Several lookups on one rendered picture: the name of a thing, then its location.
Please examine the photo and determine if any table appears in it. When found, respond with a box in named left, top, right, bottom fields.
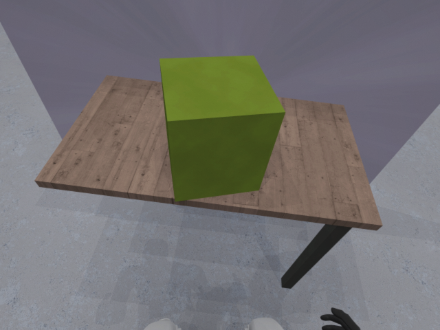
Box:
left=35, top=75, right=383, bottom=289

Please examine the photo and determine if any carton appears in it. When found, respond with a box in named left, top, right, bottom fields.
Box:
left=159, top=56, right=285, bottom=201

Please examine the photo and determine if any robot right hand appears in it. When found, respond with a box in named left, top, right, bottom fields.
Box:
left=320, top=307, right=360, bottom=330

